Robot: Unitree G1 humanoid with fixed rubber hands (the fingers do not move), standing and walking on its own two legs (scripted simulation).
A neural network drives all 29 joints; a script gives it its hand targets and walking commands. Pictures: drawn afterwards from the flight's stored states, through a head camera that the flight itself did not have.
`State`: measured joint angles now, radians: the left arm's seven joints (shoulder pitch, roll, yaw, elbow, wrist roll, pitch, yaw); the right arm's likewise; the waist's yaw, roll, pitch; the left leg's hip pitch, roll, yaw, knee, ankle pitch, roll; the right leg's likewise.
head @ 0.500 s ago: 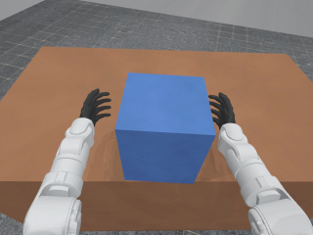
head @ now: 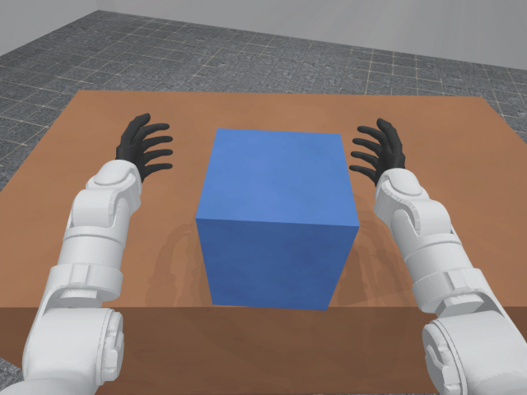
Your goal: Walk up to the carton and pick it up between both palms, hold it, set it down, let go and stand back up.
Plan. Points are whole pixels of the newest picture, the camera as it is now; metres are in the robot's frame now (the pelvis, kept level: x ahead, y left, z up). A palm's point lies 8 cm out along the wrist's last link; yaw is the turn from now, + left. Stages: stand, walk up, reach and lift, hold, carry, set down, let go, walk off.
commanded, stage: set down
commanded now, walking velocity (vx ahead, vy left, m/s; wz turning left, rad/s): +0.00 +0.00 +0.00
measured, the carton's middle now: (273, 222) +0.40 +0.04 +0.03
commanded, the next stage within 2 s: none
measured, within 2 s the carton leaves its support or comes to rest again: neither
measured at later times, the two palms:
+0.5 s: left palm (123, 200) +0.34 +0.25 +0.14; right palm (408, 216) +0.35 -0.15 +0.14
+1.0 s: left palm (109, 276) +0.25 +0.26 +0.08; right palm (403, 282) +0.28 -0.14 +0.08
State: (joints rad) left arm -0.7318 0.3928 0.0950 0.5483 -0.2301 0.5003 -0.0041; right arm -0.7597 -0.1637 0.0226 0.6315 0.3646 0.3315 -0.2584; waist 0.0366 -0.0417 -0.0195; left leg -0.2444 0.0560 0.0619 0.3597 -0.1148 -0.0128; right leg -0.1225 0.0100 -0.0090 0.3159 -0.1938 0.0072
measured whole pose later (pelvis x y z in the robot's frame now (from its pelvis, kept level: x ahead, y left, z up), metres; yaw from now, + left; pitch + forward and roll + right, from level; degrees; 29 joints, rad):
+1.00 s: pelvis +0.01 +0.01 +0.00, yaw -1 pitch -2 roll +0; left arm 0.05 0.32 0.10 -0.11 -0.24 0.37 -0.03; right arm 0.09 -0.13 0.05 -0.10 0.26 0.24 -0.19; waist 0.10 -0.04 0.04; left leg -0.16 0.04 0.09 0.32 -0.12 0.00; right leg -0.06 -0.01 0.02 0.32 -0.21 0.01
